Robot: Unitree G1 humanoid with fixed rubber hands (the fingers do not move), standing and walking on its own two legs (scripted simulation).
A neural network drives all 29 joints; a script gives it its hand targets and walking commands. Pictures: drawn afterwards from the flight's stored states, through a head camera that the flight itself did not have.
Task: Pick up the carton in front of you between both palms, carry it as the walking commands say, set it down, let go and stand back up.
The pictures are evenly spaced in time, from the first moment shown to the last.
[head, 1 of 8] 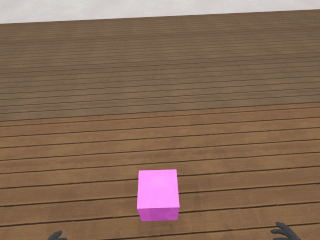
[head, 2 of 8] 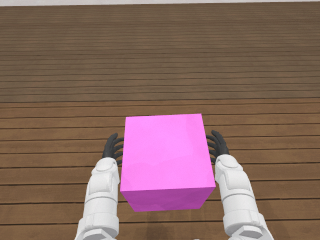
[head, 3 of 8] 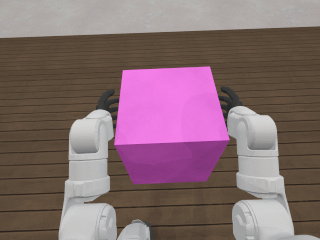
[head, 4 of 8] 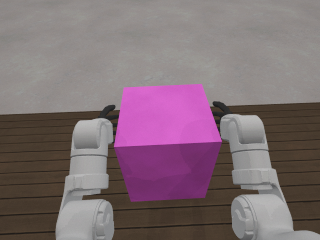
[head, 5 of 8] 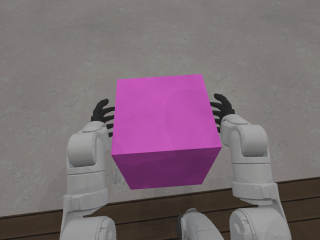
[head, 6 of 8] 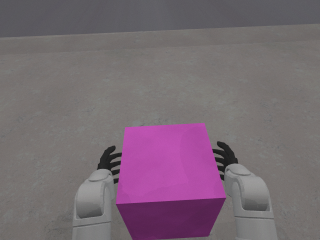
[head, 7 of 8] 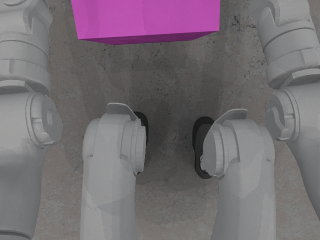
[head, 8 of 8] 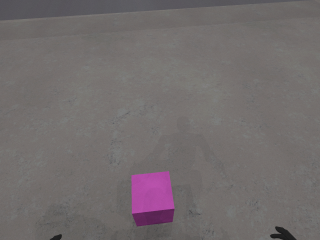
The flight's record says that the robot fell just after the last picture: no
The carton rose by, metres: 0.69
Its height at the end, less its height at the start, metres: -0.36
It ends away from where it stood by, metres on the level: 5.95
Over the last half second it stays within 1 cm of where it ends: yes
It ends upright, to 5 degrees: yes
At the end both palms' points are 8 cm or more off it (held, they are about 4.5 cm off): yes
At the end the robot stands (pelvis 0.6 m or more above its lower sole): yes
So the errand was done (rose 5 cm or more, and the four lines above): yes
